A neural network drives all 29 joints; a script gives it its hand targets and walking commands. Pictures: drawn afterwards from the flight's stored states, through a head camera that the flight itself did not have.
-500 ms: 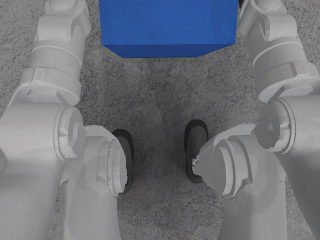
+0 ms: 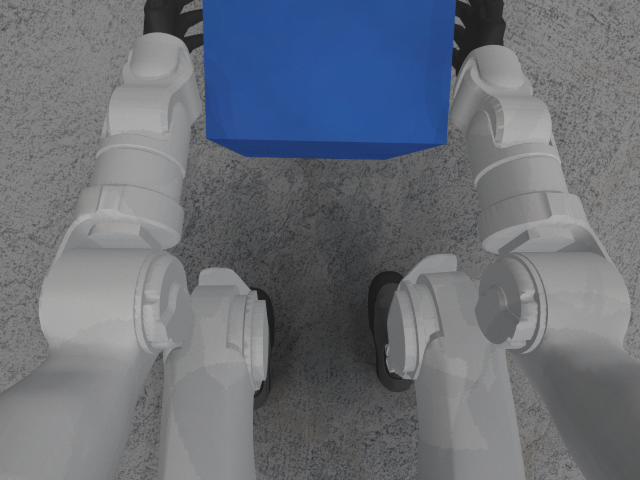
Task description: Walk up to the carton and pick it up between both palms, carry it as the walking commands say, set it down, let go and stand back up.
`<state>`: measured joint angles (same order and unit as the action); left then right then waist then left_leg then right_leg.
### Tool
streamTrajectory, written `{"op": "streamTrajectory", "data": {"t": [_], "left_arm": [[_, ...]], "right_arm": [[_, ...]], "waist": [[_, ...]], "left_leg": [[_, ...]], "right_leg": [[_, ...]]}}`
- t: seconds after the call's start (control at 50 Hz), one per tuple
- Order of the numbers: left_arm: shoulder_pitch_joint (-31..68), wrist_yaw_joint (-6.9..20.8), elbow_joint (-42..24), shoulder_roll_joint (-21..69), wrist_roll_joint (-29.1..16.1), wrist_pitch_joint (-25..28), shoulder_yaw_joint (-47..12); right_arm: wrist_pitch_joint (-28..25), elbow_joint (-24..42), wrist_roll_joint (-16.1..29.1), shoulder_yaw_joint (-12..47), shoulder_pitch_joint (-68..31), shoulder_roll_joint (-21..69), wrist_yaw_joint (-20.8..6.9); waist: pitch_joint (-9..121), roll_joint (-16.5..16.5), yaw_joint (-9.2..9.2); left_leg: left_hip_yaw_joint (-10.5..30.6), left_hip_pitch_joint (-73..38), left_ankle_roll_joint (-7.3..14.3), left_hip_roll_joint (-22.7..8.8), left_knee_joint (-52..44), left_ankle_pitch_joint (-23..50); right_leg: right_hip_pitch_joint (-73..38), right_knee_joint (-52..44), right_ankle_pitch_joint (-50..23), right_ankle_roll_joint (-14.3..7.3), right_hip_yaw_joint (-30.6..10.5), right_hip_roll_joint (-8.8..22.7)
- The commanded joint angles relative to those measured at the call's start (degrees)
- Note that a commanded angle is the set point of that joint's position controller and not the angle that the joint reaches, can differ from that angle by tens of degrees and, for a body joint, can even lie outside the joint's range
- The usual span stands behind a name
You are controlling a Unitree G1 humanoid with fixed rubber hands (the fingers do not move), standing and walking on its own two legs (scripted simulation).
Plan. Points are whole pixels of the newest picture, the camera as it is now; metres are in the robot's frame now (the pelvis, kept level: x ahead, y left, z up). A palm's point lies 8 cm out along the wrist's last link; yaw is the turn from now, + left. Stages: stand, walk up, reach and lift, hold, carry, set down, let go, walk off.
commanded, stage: reach and lift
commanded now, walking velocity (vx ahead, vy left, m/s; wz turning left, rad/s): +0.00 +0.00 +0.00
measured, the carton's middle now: (321, 63) +0.54 -0.02 -0.20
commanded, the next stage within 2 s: none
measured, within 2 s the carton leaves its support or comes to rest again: neither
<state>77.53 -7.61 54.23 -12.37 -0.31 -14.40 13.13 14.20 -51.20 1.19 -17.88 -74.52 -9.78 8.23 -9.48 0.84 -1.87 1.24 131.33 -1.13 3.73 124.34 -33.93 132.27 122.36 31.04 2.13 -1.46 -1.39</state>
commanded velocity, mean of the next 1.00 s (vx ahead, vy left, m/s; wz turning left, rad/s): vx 0.00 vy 0.00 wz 0.00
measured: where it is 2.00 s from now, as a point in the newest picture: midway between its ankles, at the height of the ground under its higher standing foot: (322, 358)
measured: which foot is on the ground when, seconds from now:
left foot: down 0.00-1.00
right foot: down 0.00-1.00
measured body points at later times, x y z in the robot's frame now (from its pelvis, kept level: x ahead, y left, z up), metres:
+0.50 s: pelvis +0.00 +0.00 +0.04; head +0.34 -0.01 +0.33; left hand +0.56 +0.13 -0.09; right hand +0.54 -0.17 -0.09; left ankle +0.10 +0.12 -0.34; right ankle +0.12 -0.13 -0.34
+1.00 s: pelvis +0.00 +0.00 +0.09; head +0.30 +0.00 +0.42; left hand +0.54 +0.13 -0.01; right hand +0.51 -0.17 -0.01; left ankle +0.10 +0.12 -0.34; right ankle +0.12 -0.13 -0.34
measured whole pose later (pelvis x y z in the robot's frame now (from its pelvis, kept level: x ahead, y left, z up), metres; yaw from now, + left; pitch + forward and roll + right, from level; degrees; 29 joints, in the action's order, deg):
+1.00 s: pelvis +0.00 +0.00 +0.09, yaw +0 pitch +45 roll -1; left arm 67.7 -4.1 42.9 -4.0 9.9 -21.0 23.1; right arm 22.5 -37.0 -10.1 -28.1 -64.2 -1.4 4.0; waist 4.0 0.9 -1.7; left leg 1.7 121.5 -0.9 3.4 106.7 -30.2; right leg 122.3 104.7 27.5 2.2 -1.9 -1.7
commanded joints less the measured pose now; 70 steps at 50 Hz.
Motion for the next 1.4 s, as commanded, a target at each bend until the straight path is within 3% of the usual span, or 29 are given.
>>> {"op": "streamTrajectory", "data": {"t": [0.0,0.28,0.52,0.66,0.84,1.38], "left_arm": [[37.1,17.2,-9.2,60.4,-5.3,1.3,-19.7],[34.9,18.2,-10.4,61.4,-1.9,-1.6,-17.0],[31.8,17.9,-16.5,65.8,-3.7,-3.1,-22.9],[28.6,17.5,-13.6,67.2,-1.0,-3.8,-20.3],[27.9,17.7,-12.1,68.5,1.4,-4.8,-17.6],[21.5,19.3,-12.3,73.0,2.9,-6.7,-17.3]], "right_arm": [[-1.5,12.4,4.6,21.4,-43.0,54.6,-17.0],[2.3,13.1,2.4,21.9,-40.7,59.9,-17.8],[3.6,19.1,2.5,24.9,-36.6,62.1,-17.1],[4.4,16.7,0.2,22.3,-33.4,62.7,-17.9],[5.5,15.9,-1.6,20.9,-33.5,64.0,-19.0],[7.8,15.4,-2.8,21.5,-26.2,70.4,-19.5]], "waist": [[72.6,2.2,-2.77],[77.6,-0.4,0.2],[87.0,1.4,-1.28],[80.5,2.7,-1.31],[79.7,1.8,-0.87],[79.9,0.9,-0.67]], "left_leg": [[-4.9,-34.2,0.9,4.9,-11.5,17.9],[-5.7,-34.0,1.0,4.9,-15.3,18.4],[-5.0,-40.7,-0.1,5.8,-18.6,25.0],[-4.4,-40.6,-0.2,5.8,-22.5,22.3],[-4.4,-42.4,0.1,5.9,-26.4,18.6],[-4.2,-49.7,0.2,6.5,-36.4,18.1]], "right_leg": [[-38.2,-9.2,-18.7,-1.4,7.2,-5.6],[-43.6,-12.9,-20.3,-0.9,6.6,-6.4],[-48.9,-16.0,-26.2,-0.8,6.4,-7.1],[-44.7,-19.6,-22.0,-1.1,6.5,-7.2],[-45.5,-23.4,-17.9,-1.1,6.5,-7.3],[-56.3,-33.8,-18.0,-0.7,5.4,-8.1]]}}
